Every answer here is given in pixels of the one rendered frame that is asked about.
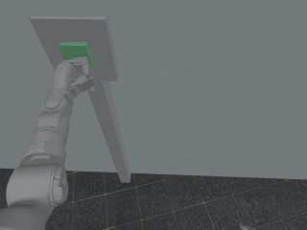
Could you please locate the robot left forearm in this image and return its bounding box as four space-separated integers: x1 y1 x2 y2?
6 88 74 205

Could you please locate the left robot hand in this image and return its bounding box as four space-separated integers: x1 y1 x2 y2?
52 57 96 100

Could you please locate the button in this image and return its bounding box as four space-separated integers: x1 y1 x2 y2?
59 41 95 70

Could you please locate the panel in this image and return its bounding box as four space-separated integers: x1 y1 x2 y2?
29 13 131 183

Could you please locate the robot left upper arm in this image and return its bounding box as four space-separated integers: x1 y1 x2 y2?
0 163 69 230

